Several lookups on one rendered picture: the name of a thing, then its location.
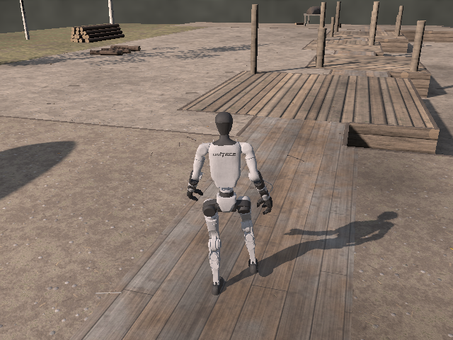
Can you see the left robot forearm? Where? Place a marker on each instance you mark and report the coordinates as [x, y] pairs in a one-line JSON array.
[[192, 183]]

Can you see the right robot thigh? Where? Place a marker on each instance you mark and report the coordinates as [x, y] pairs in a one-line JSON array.
[[243, 205]]

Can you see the right robot forearm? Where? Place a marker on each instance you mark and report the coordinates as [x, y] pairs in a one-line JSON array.
[[262, 188]]

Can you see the right robot upper arm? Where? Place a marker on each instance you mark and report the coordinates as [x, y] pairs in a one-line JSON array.
[[247, 149]]

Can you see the right robot hand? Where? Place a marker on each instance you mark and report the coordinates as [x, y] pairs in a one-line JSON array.
[[267, 203]]

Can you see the left robot upper arm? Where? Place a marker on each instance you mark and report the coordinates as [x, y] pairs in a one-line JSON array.
[[202, 150]]

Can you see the left robot hand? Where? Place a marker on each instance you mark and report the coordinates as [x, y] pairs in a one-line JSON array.
[[190, 194]]

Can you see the humanoid robot torso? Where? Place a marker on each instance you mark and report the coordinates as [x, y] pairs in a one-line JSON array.
[[225, 168]]

